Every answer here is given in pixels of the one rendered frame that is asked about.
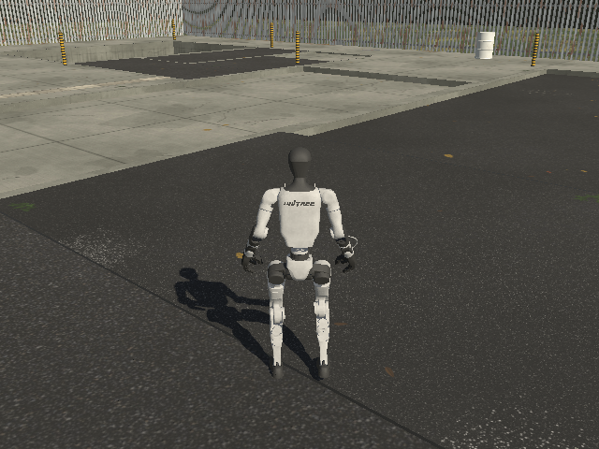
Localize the left robot thigh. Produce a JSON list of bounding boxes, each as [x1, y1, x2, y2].
[[267, 260, 286, 324]]

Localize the robot left forearm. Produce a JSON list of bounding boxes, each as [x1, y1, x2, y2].
[[244, 224, 262, 257]]

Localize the robot right upper arm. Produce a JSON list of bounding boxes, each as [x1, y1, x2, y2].
[[319, 188, 345, 239]]

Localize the robot right forearm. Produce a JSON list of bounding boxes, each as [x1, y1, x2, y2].
[[336, 225, 354, 258]]

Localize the right robot foot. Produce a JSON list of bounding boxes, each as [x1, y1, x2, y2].
[[316, 356, 330, 378]]

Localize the robot left upper arm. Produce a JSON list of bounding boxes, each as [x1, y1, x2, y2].
[[253, 188, 280, 239]]

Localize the robot right hand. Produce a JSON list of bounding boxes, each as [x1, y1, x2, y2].
[[335, 254, 357, 273]]

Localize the robot left hand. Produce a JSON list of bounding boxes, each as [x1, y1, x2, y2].
[[241, 252, 263, 273]]

